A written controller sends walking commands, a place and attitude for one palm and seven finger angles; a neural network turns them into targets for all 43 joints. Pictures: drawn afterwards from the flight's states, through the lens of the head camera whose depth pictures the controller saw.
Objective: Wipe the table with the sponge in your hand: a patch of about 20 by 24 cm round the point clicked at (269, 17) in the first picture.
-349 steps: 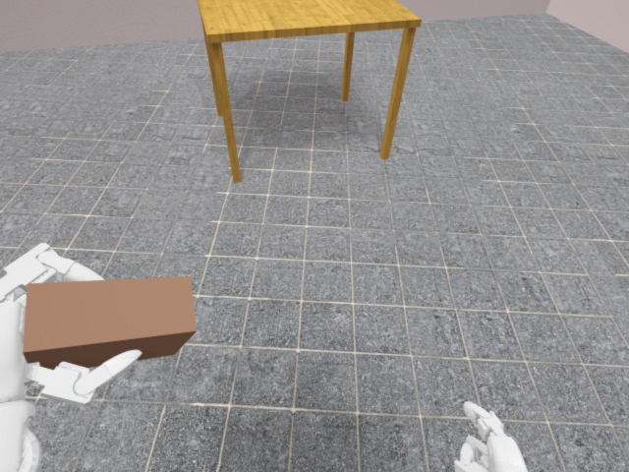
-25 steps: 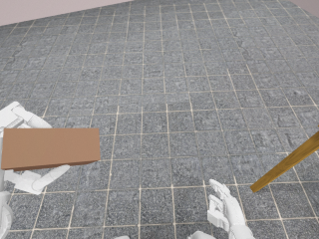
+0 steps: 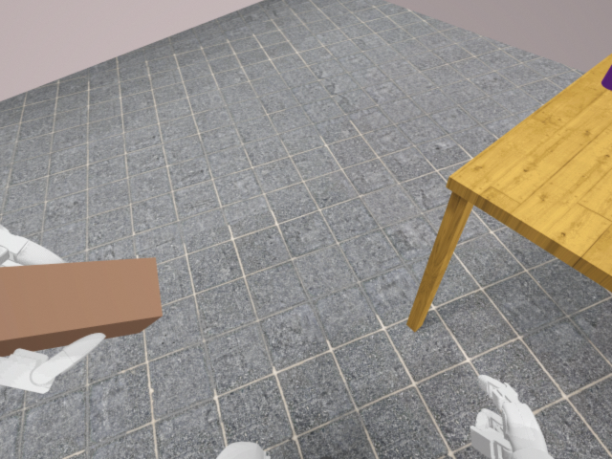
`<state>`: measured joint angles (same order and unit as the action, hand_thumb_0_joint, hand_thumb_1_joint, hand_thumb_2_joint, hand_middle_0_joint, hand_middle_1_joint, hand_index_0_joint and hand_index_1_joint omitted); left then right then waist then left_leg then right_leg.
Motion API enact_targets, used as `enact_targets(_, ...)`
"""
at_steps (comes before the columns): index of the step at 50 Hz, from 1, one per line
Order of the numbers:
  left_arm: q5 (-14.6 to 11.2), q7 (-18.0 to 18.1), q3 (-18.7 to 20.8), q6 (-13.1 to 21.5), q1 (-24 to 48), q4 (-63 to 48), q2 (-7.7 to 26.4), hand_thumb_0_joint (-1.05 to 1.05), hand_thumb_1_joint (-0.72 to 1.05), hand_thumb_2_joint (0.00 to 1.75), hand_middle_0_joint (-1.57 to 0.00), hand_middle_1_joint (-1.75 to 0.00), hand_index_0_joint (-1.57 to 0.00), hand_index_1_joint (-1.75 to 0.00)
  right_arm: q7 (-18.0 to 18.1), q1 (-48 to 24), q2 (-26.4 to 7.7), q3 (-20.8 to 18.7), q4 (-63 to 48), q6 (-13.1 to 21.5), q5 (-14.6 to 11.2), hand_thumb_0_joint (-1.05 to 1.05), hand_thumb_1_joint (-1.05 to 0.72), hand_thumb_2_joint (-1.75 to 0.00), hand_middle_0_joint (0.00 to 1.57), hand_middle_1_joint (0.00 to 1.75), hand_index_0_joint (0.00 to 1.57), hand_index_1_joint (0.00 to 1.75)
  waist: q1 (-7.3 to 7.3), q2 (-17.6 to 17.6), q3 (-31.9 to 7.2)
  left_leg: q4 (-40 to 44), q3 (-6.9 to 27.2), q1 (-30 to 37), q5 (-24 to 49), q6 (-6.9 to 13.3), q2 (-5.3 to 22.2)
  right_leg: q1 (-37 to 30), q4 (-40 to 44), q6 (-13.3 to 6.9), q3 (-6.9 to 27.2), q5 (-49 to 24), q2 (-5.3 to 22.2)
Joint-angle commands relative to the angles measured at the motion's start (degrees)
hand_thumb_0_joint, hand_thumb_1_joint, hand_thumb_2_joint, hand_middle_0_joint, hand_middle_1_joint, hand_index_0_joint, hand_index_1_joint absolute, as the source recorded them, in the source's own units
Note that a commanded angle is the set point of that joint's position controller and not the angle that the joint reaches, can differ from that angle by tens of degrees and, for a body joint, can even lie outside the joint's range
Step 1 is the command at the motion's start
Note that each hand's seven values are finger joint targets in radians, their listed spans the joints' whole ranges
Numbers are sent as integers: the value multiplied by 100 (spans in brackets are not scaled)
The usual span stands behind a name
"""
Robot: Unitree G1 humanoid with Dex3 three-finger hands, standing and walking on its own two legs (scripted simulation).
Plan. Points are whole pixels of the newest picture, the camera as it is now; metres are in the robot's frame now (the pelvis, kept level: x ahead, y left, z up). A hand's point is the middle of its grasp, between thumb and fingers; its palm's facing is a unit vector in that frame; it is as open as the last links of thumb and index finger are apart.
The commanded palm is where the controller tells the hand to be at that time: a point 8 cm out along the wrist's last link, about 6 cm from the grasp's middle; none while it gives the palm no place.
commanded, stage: turn to face it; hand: left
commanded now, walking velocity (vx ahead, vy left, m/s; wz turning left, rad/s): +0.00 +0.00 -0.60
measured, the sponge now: (99, 304) +0.23 +0.20 +0.17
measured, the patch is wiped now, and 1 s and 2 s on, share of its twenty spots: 0.00 0.00 0.00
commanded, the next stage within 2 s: none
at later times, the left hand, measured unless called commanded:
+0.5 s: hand (189, 351) +0.19 +0.10 +0.17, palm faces +0.16 -0.83 -0.53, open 9.8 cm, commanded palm +0.15 +0.15 +0.18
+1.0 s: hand (317, 417) +0.15 -0.01 +0.16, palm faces -0.10 -0.89 -0.45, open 9.8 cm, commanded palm +0.12 +0.05 +0.18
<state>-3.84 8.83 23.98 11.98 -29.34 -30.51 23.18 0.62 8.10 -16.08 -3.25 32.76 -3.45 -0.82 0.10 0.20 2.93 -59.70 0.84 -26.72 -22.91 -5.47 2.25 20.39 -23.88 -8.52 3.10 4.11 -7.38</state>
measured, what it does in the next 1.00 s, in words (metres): walks backwards, turning right: left foot, then right foot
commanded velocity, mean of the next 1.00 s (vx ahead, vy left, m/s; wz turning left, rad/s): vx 0.00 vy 0.00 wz -0.60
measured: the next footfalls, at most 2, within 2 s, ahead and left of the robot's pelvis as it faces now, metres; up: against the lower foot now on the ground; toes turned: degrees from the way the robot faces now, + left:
left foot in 0.24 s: -0.04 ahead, +0.14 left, +0.00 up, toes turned -3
right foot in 0.50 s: -0.05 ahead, -0.20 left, +0.00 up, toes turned -22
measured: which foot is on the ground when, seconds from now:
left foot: up 0.00-0.22, down 0.24-0.50, up 0.52-0.92, down 0.94-1.00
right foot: down 0.00-0.24, up 0.26-0.48, down 0.50-0.96, up 0.98-1.00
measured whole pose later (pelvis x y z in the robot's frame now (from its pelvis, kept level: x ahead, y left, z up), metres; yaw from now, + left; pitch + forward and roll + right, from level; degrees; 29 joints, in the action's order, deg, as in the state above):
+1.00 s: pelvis -0.17 -0.10 -0.01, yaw -33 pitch +1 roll +3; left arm -2.2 7.6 22.6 10.6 -27.6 -30.2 21.9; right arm 0.7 9.1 -14.0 -1.1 29.8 -3.4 -1.0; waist -1.6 -2.9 3.9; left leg -30.7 -5.4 -13.7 -16.2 -1.4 2.0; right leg 28.5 -36.8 -1.5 5.8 13.4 -8.4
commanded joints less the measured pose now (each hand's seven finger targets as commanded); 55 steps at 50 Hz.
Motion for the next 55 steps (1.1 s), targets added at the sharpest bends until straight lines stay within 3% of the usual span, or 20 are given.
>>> enact_targets(1,-21,131,505,182,233,-731,833,0,10,130,-120,-160,-120,-160,5,-462,-417,-33,-930,157,-8,0,-90,-90,20,30,20,30,-252,-650,-1074,653,-23,-9,-218,109,-119,-897,1295,834,2153,1366,1654)
enact_targets(9,160,0,221,271,1142,-1106,857,0,10,130,-120,-160,-120,-160,-65,-56,-318,-20,-897,76,75,0,-90,-90,20,30,20,30,-127,-656,-1179,3602,-629,2291,-576,532,-403,197,1706,1246,2015,2012,1016)
enact_targets(10,158,-52,194,321,1246,-1115,900,0,10,130,-120,-160,-120,-160,-57,66,-354,-34,-873,97,93,0,-90,-90,20,30,20,30,0,-256,-1204,4203,-408,2970,-425,752,-23,705,1003,1410,1757,1921,716)
enact_targets(12,253,-146,415,408,1325,-1391,1032,0,10,130,-120,-160,-120,-160,-32,-447,-335,-8,-1174,235,251,0,-90,-90,20,30,20,30,-228,1579,-936,4857,1564,2517,46,1555,2397,1622,-2923,1264,575,1949,209)
enact_targets(13,301,-139,579,404,1325,-1576,1175,0,10,130,-120,-160,-120,-160,-9,-451,-179,-19,-1256,351,155,0,-90,-90,20,30,20,30,-254,1157,-847,4661,1262,2065,1063,1729,2735,1650,-4257,1224,329,1989,463)
enact_targets(15,226,-185,691,318,650,-1250,1026,0,10,130,-120,-160,-120,-160,-48,-403,-180,-66,-1196,364,28,0,-90,-90,20,30,20,30,-316,1309,-747,4353,-111,1232,1230,1498,2262,1313,-5148,1172,139,2049,642)
enact_targets(18,162,-131,186,209,469,-1184,494,0,10,130,-120,-160,-120,-160,-105,-153,-211,0,-1079,477,-97,0,-90,-90,20,30,20,30,-186,1273,-12,3967,-573,1394,2126,1164,2088,1333,-3450,1211,-288,2106,976)
enact_targets(24,277,-42,158,128,1488,-817,778,0,10,130,-120,-160,-120,-160,-10,197,-418,-54,-956,842,-100,0,-90,-90,20,30,20,30,-114,718,-491,1850,-1245,1297,2505,473,1484,-1038,-514,1238,-1166,548,609)
enact_targets(25,314,-1,325,185,1585,-829,1016,0,10,130,-120,-160,-120,-160,-9,216,-269,-44,-929,867,-119,0,-90,-90,20,30,20,30,-114,-400,-755,553,-1342,856,1360,274,1017,-1568,-120,872,-203,-878,1324)
enact_targets(26,322,76,674,199,1260,-730,1383,0,10,130,-120,-160,-120,-160,30,-59,-164,12,-1041,867,-63,0,-90,-90,20,30,20,30,-224,-1617,-973,-682,-964,-555,-1342,115,196,-2030,-105,141,1928,-3343,2443)
enact_targets(27,196,126,880,246,1245,-1055,1455,0,10,130,-120,-160,-120,-160,78,-369,-117,48,-1025,857,-49,0,-90,-90,20,30,20,30,-279,-1695,-1168,-1308,-160,-516,-1440,265,370,-1701,-18,-5,2203,-3453,2845)
enact_targets(29,64,81,1150,338,437,-1590,1565,0,10,130,-120,-160,-120,-160,24,-419,-13,93,-1062,689,-13,0,-90,-90,20,30,20,30,-274,-787,-1205,-1542,223,-449,-827,88,404,-1426,-6,-90,2198,-1604,2462)
enact_targets(31,-59,81,1303,455,-249,-1916,1455,0,10,130,-120,-160,-120,-160,-87,-550,18,215,-975,504,-6,0,-90,-90,20,30,20,30,-250,-158,-1680,-867,76,-469,-563,57,334,-1848,-228,-53,1548,-1459,2175)
enact_targets(39,-67,117,1241,332,-678,-1212,1081,0,10,130,-120,-160,-120,-160,-110,-357,-215,-26,-983,274,-56,0,-90,-90,20,30,20,30,-191,-778,-1425,1218,-176,364,-566,117,14,-1040,476,-93,2137,-64,1973)
enact_targets(44,24,30,677,182,-178,-911,854,0,10,130,-120,-160,-120,-160,-69,-249,-302,26,-1002,151,-81,0,-90,-90,20,30,20,30,-138,-656,-1193,2818,-298,1451,-289,332,-75,-219,723,317,2169,912,1580)
enact_targets(46,48,-1,415,211,325,-1243,856,0,10,130,-120,-160,-120,-160,-19,-204,-379,7,-1049,164,-54,0,-90,-90,20,30,20,30,-97,-256,-1090,3638,-98,2240,-146,576,307,422,340,639,1992,1394,1173)
enact_targets(48,128,-47,340,275,645,-1470,807,0,10,130,-120,-160,-120,-160,55,-296,-470,9,-1158,283,13,0,-90,-90,20,30,20,30,-134,1243,-675,4382,1252,2300,-13,1342,1947,1467,-1746,1056,777,2028,345)
enact_targets(49,226,-5,415,252,780,-1522,979,0,10,130,-120,-160,-120,-160,100,-323,-247,45,-1149,393,-34,0,-90,-90,20,30,20,30,-199,1483,-658,4507,1188,1688,358,1613,2450,1383,-3427,1151,228,2124,442)
enact_targets(51,285,0,555,318,1221,-1871,1225,0,10,130,-120,-160,-120,-160,107,-291,-174,14,-1130,534,-6,0,-90,-90,20,30,20,30,-247,1356,-484,4486,489,881,356,1568,2364,1071,-4645,1172,176,2034,707)
enact_targets(55,174,19,6,213,1197,-1439,641,0,10,130,-120,-160,-120,-160,-3,5,-286,63,-1060,821,-72,0,-90,-90,20,30,20,30,-167,1704,-54,3674,-731,1327,2128,912,1834,532,-2359,1231,-633,2299,855)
